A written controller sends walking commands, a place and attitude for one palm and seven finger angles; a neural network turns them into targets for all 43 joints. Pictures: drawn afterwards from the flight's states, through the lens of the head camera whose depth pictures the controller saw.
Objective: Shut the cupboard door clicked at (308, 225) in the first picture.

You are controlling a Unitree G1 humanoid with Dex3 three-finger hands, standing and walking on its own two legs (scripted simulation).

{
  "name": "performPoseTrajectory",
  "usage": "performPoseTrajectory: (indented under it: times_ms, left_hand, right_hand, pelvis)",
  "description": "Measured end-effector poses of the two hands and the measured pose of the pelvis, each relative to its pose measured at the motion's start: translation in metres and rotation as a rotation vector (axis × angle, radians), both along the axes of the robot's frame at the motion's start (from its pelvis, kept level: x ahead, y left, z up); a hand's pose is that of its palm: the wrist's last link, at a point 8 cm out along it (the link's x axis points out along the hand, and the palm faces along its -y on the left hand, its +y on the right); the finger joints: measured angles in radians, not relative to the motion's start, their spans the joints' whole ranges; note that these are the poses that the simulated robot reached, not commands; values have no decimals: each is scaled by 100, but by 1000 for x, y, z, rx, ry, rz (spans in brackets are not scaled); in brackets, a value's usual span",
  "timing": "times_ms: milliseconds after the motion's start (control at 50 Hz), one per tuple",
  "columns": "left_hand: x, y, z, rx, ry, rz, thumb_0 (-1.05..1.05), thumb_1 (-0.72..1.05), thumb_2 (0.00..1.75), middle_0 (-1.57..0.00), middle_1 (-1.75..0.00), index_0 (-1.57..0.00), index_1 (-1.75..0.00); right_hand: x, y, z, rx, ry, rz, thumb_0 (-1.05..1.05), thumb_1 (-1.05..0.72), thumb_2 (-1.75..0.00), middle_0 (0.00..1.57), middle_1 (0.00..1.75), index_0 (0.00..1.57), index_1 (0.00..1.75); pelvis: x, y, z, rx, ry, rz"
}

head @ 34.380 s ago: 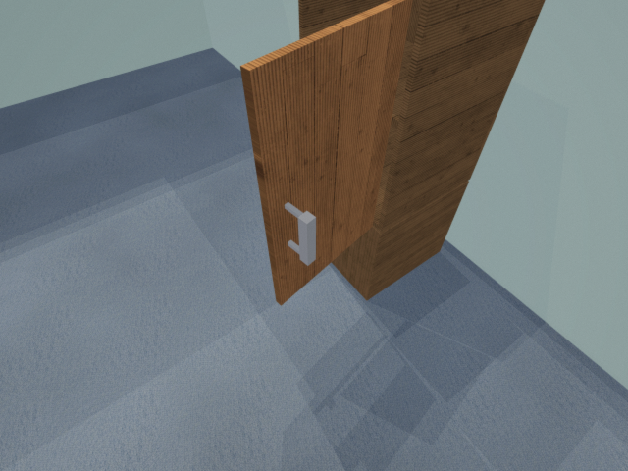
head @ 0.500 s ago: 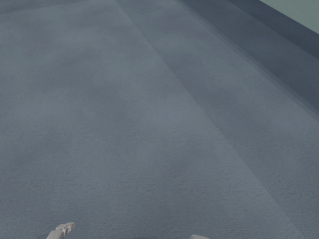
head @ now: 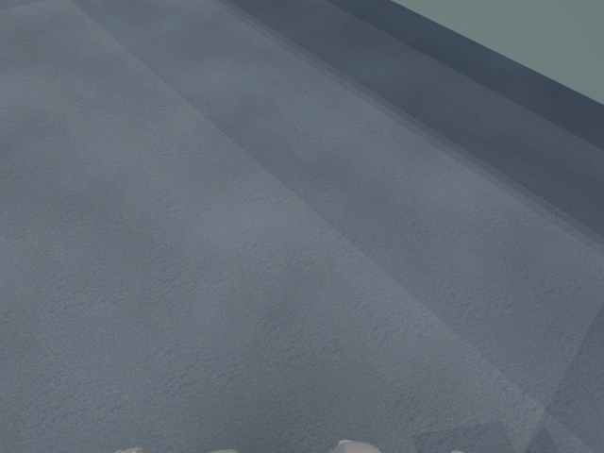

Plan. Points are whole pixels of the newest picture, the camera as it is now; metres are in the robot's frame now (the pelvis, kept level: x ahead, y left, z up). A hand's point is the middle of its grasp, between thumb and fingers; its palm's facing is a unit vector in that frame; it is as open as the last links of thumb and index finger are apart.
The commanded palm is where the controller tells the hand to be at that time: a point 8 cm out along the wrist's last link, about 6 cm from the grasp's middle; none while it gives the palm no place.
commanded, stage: turn to face it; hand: left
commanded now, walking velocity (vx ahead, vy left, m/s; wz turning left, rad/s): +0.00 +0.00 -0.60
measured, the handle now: out of the picture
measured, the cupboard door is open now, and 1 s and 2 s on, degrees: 61 61 61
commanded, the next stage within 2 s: take the last steps up to it in 2.00 s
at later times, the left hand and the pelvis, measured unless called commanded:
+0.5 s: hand (216, 435) +0.16 +0.12 -0.14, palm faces -0.28 -0.92 -0.26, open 7.4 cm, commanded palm none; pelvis +0.00 -0.04 +0.01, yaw -17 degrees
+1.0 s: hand (259, 387) +0.23 +0.07 -0.16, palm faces -0.55 -0.80 -0.26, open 7.4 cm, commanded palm none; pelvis +0.02 -0.05 +0.00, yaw -35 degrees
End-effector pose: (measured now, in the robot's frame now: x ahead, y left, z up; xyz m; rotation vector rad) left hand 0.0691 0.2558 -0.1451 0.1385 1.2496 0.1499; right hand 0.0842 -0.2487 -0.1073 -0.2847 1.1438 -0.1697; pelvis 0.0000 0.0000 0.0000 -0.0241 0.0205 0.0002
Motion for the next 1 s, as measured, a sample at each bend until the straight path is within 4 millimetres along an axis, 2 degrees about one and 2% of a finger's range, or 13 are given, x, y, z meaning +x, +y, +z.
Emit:
performPoseTrajectory:
  times_ms: [80, 160, 260, 320, 360, 420, 540, 660, 720, 800, 860, 940, 1000]
  left_hand:
    - [19, 5, 11, 4, -6, -45, 1, 90, 90, -20, -30, -20, -30]
    - [41, -2, 20, 19, -20, -107, 1, 91, 90, -20, -30, -19, -30]
    - [76, -28, 27, 44, -63, -206, 1, 91, 90, -20, -30, -19, -30]
    - [95, -49, 27, 68, -115, -266, 1, 91, 90, -20, -30, -19, -30]
    - [99, -61, 29, 80, -132, -290, 1, 91, 90, -20, -30, -19, -30]
    - [98, -74, 34, 82, -115, -315, 1, 90, 90, -20, -30, -20, -30]
    - [96, -86, 32, 62, -54, -365, 1, 90, 90, -20, -30, -20, -30]
    - [108, -78, 14, 34, -14, -400, 1, 90, 90, -21, -30, -20, -30]
    - [121, -73, 4, 29, 1, -424, 1, 90, 90, -21, -30, -20, -30]
    - [138, -77, 9, 29, 6, -470, 1, 90, 90, -20, -30, -20, -30]
    - [151, -88, 16, 31, -3, -512, 1, 91, 90, -20, -30, -19, -30]
    - [169, -115, 22, 43, -28, -589, 1, 91, 90, -20, -30, -19, -30]
    - [181, -141, 23, 59, -70, -650, 1, 91, 90, -20, -30, -19, -30]
  right_hand:
    - [-19, 4, 4, 10, 24, -56, 0, -91, -89, 20, 30, 20, 30]
    - [-42, 0, 1, 30, 48, -133, 0, -91, -89, 20, 30, 20, 30]
    - [-78, -18, -14, 62, 89, -236, 0, -91, -89, 20, 30, 20, 30]
    - [-98, -36, -33, 83, 109, -295, 0, -91, -89, 20, 30, 20, 30]
    - [-108, -48, -40, 82, 136, -325, 0, -91, -89, 20, 30, 20, 30]
    - [-111, -58, -37, 73, 143, -360, 1, -91, -90, 20, 30, 20, 30]
    - [-96, -64, -17, 62, 67, -391, 1, -91, -90, 20, 30, 20, 30]
    - [-77, -56, -7, 26, -6, -421, 0, -91, -90, 20, 30, 20, 30]
    - [-77, -49, -5, 2, -26, -429, 0, -91, -90, 20, 30, 20, 30]
    - [-91, -39, 1, 9, -5, -463, 0, -91, -89, 20, 30, 20, 30]
    - [-106, -37, 0, 24, 16, -509, 0, -91, -89, 20, 30, 20, 30]
    - [-132, -40, -11, 55, 39, -588, 0, -91, -89, 20, 30, 20, 30]
    - [-156, -49, -28, 81, 54, -651, 0, -90, -89, 20, 30, 20, 30]
  pelvis:
    - [2, 2, 9, -12, -3, -53]
    - [3, 0, 12, -19, -4, -106]
    - [3, -15, 7, -7, -9, -170]
    - [4, -30, -6, 20, -10, -205]
    - [2, -34, -8, 10, -13, -222]
    - [2, -37, -2, 19, -9, -255]
    - [7, -40, 8, 42, 4, -319]
    - [19, -29, 3, 32, 13, -392]
    - [23, -24, -2, 23, 14, -432]
    - [26, -26, 4, 9, 6, -481]
    - [27, -30, 8, -4, 3, -520]
    - [26, -40, 6, -5, -1, -576]
    - [24, -54, -5, 11, -5, -615]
